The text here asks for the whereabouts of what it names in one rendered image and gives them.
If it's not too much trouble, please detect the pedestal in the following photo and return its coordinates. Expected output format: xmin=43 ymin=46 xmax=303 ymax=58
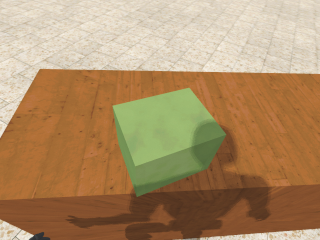
xmin=0 ymin=69 xmax=320 ymax=240

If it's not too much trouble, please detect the carton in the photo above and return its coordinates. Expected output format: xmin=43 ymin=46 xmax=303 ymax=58
xmin=112 ymin=88 xmax=226 ymax=197

